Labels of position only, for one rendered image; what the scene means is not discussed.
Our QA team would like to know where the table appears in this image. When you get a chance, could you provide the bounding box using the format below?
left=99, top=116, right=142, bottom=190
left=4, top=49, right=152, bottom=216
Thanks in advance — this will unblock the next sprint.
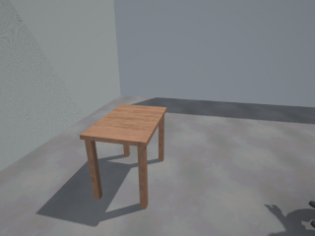
left=80, top=104, right=167, bottom=208

